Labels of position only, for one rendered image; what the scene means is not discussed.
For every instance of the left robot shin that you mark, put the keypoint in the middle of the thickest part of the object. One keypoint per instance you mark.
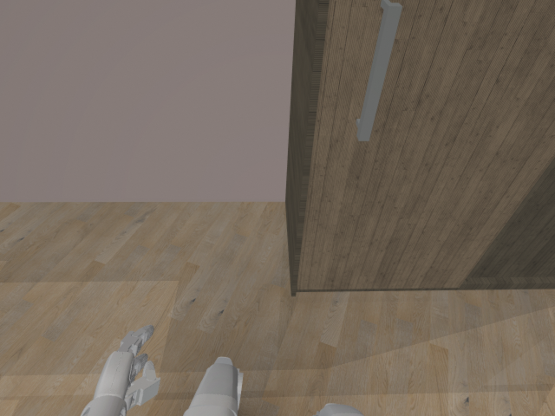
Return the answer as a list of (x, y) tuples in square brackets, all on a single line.
[(224, 360)]

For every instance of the robot left thigh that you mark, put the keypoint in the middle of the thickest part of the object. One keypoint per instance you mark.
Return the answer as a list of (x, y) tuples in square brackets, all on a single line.
[(218, 393)]

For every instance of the wardrobe door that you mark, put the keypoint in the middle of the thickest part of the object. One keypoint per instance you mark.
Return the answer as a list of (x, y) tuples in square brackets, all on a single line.
[(464, 128), (525, 247)]

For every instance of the left robot hand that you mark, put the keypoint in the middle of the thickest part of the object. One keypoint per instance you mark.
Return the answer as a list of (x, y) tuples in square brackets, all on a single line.
[(117, 376)]

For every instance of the robot left forearm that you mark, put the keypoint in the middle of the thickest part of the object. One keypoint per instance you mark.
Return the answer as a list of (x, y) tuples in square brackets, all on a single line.
[(108, 405)]

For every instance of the handle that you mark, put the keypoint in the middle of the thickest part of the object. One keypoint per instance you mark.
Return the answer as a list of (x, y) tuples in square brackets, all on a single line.
[(390, 19)]

